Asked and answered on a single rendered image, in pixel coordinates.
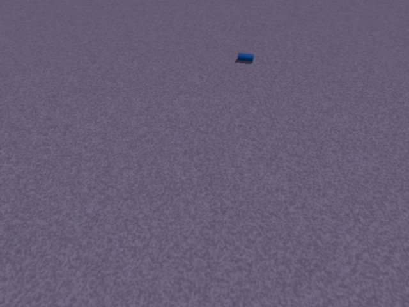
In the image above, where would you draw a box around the can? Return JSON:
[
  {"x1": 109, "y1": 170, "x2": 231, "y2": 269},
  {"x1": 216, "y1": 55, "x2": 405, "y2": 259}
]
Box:
[{"x1": 238, "y1": 53, "x2": 254, "y2": 62}]

